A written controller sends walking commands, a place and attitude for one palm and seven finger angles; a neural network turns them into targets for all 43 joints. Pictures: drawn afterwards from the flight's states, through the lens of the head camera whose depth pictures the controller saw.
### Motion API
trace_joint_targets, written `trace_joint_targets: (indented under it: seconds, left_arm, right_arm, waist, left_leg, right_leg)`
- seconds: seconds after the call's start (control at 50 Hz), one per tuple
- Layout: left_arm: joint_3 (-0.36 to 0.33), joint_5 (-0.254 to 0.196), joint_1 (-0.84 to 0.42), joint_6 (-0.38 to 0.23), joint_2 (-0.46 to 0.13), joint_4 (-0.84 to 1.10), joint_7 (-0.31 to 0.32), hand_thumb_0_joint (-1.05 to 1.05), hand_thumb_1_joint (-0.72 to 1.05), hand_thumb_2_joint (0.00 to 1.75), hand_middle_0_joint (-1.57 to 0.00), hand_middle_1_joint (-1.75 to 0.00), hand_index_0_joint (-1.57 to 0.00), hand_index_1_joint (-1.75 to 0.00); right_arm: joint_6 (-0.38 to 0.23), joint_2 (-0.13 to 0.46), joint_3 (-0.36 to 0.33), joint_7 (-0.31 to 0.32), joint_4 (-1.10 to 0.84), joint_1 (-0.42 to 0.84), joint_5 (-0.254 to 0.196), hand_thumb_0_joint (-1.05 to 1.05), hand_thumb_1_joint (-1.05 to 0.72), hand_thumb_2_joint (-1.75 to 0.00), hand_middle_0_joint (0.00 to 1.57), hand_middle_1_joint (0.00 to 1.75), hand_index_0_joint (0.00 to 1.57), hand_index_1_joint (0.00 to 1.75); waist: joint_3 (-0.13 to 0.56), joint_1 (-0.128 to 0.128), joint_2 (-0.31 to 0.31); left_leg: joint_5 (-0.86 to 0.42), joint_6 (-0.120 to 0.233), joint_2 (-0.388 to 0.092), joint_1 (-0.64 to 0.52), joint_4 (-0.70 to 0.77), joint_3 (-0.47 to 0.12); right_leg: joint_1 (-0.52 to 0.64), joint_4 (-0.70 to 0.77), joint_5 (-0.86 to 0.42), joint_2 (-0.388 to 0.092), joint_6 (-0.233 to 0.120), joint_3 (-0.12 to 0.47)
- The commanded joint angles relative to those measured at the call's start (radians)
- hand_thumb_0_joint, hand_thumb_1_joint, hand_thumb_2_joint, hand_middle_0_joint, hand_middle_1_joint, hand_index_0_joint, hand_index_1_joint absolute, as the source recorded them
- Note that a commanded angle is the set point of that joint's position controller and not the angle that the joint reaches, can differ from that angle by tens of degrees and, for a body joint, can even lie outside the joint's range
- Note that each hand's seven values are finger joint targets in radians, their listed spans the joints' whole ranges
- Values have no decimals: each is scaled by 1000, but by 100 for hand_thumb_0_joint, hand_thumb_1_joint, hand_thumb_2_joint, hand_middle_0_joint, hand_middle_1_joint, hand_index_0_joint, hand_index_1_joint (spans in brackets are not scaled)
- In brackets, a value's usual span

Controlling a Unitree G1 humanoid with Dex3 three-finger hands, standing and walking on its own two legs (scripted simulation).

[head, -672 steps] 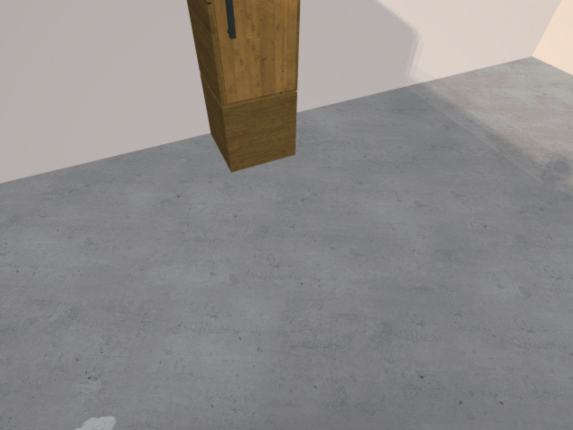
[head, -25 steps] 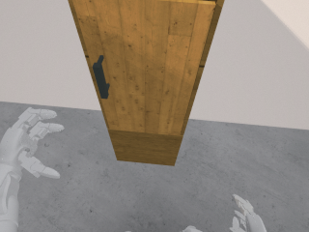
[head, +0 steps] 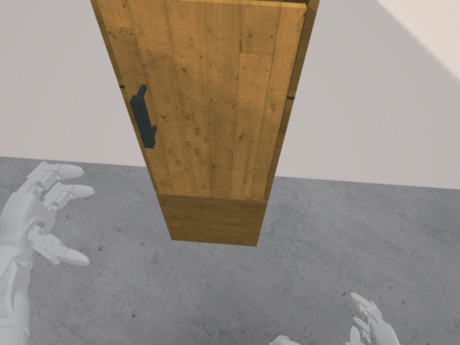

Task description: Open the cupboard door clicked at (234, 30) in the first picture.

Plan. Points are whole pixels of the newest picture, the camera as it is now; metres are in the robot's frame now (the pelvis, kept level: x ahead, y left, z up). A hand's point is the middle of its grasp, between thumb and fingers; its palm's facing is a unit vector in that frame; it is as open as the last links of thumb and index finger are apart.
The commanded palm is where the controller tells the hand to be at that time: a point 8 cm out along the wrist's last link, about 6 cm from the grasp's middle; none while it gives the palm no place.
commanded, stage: move the hooked fingers beside the handle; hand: left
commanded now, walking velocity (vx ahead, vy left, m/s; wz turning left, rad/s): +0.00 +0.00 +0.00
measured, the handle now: (146, 117) +0.56 +0.22 +0.05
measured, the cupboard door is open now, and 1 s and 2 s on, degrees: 0 0 0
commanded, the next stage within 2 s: none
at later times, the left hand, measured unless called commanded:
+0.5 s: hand (83, 190) +0.34 +0.27 +0.08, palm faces -0.01 -1.00 -0.03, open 14.0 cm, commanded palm +0.31 +0.32 +0.07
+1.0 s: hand (100, 159) +0.42 +0.27 +0.07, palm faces -0.01 -1.00 -0.02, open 14.0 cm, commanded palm +0.39 +0.32 +0.06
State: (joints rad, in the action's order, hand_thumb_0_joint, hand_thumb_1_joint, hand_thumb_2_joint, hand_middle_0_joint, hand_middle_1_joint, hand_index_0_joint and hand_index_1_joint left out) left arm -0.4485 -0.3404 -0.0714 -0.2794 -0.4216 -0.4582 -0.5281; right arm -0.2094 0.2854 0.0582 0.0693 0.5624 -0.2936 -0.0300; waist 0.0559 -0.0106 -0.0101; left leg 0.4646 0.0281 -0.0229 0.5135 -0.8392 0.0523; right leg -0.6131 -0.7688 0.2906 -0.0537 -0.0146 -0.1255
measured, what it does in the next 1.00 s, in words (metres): stands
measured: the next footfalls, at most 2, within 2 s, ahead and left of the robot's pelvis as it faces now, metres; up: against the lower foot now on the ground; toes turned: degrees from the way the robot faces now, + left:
none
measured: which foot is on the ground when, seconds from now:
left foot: down 0.00-1.00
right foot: down 0.00-1.00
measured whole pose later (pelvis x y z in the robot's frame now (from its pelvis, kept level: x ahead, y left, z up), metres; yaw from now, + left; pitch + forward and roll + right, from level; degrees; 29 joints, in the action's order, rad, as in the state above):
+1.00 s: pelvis +0.00 +0.00 -0.01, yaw -1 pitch +15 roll -1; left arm -0.51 -0.21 -0.61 -0.35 -0.60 -1.01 -0.55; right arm -0.08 0.30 0.06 0.07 0.58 -0.34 -0.02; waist 0.06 -0.09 0.02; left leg 0.48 0.03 -0.04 0.70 -0.92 0.06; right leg -0.80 -0.83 0.29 -0.04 -0.02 -0.11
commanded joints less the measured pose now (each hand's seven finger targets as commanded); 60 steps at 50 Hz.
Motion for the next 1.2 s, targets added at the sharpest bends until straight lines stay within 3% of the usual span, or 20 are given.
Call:
trace_joint_targets:
  seconds: [0.0,0.08,0.12,0.18,0.24,0.28,0.32,0.38,0.44,0.58,0.66,0.72,0.78,0.86,0.88,0.98,1.0,1.02,1.12,1.18]
  left_arm:
    - [-86,-33,-209,-63,-269,198,-11,0,-50,30,-30,-120,-30,-120]
    - [-79,-36,-217,-67,-264,199,-13,0,-50,30,-30,-120,-30,-120]
    - [-79,-29,-261,-66,-275,196,-7,0,-50,30,-30,-120,-30,-120]
    - [-77,-18,-361,-64,-289,123,-7,0,-50,30,-30,-120,-30,-120]
    - [-42,-11,-437,-76,-278,130,-13,0,-50,30,-30,-120,-30,-120]
    - [-84,2,-431,-74,-328,76,-14,0,-50,30,-30,-120,-30,-120]
    - [-78,3,-440,-76,-319,39,-18,0,-50,30,-30,-120,-30,-120]
    - [-71,3,-447,-73,-314,16,-24,0,-50,30,-30,-120,-30,-120]
    - [-113,2,-430,-75,-355,-11,-17,0,-50,30,-30,-120,-30,-120]
    - [-110,24,-592,-98,-390,-92,-18,0,-50,30,-30,-120,-30,-120]
    - [-125,36,-637,-119,-428,-132,-28,0,-50,30,-30,-120,-30,-120]
    - [-80,42,-695,-120,-392,-182,-34,0,-50,30,-30,-120,-30,-120]
    - [-81,55,-749,-119,-413,-235,-32,0,-50,30,-30,-120,-30,-120]
    - [-105,79,-827,-121,-470,-324,-20,0,-50,30,-30,-120,-30,-120]
    - [-131,89,-853,-128,-512,-333,-17,0,-50,30,-30,-120,-30,-120]
    - [-136,104,-910,-151,-542,-376,-28,0,-50,30,-30,-120,-30,-120]
    - [-124,104,-905,-149,-523,-388,-33,0,-50,30,-30,-120,-30,-120]
    - [-147,105,-885,-148,-548,-388,-34,0,-50,30,-30,-120,-30,-120]
    - [-157,105,-899,-132,-567,-414,-46,0,-50,30,-30,-120,-30,-120]
    - [-124,113,-961,-131,-545,-419,-48,0,-50,30,-30,-120,-30,-120]
  right_arm:
    - [-57,154,-66,12,-133,22,-2,0,-90,-90,20,30,20,30]
    - [-60,153,-65,12,-130,26,-2,0,-90,-90,20,30,20,30]
    - [-61,154,-65,15,-122,23,-2,0,-90,-90,20,30,20,30]
    - [-54,157,-61,23,-108,16,-2,0,-90,-90,20,30,20,30]
    - [-55,158,-62,27,-107,11,-1,0,-90,-90,20,30,20,30]
    - [-49,161,-63,28,-100,-4,0,0,-90,-90,20,30,20,30]
    - [-43,161,-64,26,-99,-8,-1,0,-90,-90,20,30,20,30]
    - [-34,162,-64,18,-106,-15,1,0,-90,-90,20,30,20,30]
    - [-21,168,-67,12,-110,-30,5,0,-90,-90,20,30,20,30]
    - [9,175,-69,11,-95,-57,2,0,-90,-90,20,30,20,30]
    - [23,180,-74,13,-83,-83,5,0,-90,-90,20,30,20,30]
    - [36,179,-73,12,-77,-91,1,0,-90,-90,20,30,20,30]
    - [50,184,-73,12,-68,-106,2,0,-90,-90,20,30,20,30]
    - [74,191,-68,9,-66,-124,5,0,-90,-90,20,30,20,30]
    - [81,195,-68,9,-63,-131,7,0,-90,-90,20,30,20,30]
    - [115,194,-70,3,-62,-156,12,0,-90,-90,20,30,20,30]
    - [122,193,-71,1,-63,-163,13,0,-90,-90,20,30,20,30]
    - [129,197,-75,-1,-65,-170,13,0,-90,-90,20,30,20,30]
    - [164,201,-78,-8,-67,-188,15,0,-90,-90,20,30,20,30]
    - [182,199,-76,-10,-62,-197,17,0,-90,-90,20,30,20,30]
  waist:
    - [238,4,-60]
    - [230,4,-63]
    - [229,-4,-82]
    - [203,-19,-57]
    - [247,-23,-87]
    - [277,-16,-75]
    - [274,-16,-51]
    - [289,-9,-84]
    - [300,0,-58]
    - [290,-36,-54]
    - [348,-32,-78]
    - [325,-53,-64]
    - [336,-58,-86]
    - [334,-65,-54]
    - [351,-61,-68]
    - [408,-72,-98]
    - [419,-74,-99]
    - [435,-65,-105]
    - [439,-74,-105]
    - [425,-95,-125]
  left_leg:
    - [-287,-20,23,21,158,-72]
    - [-282,-21,22,27,156,-72]
    - [-279,-22,22,23,152,-72]
    - [-236,-22,23,55,147,-73]
    - [-265,-22,24,28,138,-75]
    - [-279,-23,22,40,134,-71]
    - [-283,-23,21,53,134,-72]
    - [-327,-28,21,46,132,-69]
    - [-350,-25,20,71,126,-66]
    - [-259,-18,21,116,120,-58]
    - [-302,-16,20,100,106,-59]
    - [-279,-15,17,107,107,-61]
    - [-275,-15,18,107,101,-62]
    - [-251,-11,16,157,89,-62]
    - [-264,-11,16,164,82,-62]
    - [-337,-12,11,146,58,-64]
    - [-354,-11,10,139,54,-62]
    - [-370,-12,9,135,53,-62]
    - [-405,-10,5,141,43,-62]
    - [-413,-11,1,122,40,-67]
  right_leg:
    - [258,75,-118,49,-18,86]
    - [256,74,-115,49,-18,87]
    - [240,72,-114,48,-17,87]
    - [218,72,-73,47,-16,93]
    - [219,58,-102,48,-21,94]
    - [238,53,-119,46,-19,97]
    - [236,51,-127,44,-17,96]
    - [233,38,-167,47,-20,91]
    - [256,32,-195,51,-22,96]
    - [223,41,-129,51,-14,115]
    - [234,26,-169,54,-17,118]
    - [190,31,-147,54,-11,112]
    - [169,23,-139,55,-14,111]
    - [169,13,-125,57,-12,118]
    - [176,6,-141,56,-13,122]
    - [168,-18,-208,63,-13,118]
    - [166,-20,-222,64,-12,117]
    - [168,-22,-231,64,-12,116]
    - [159,-23,-262,69,-11,113]
    - [111,-25,-248,74,-10,104]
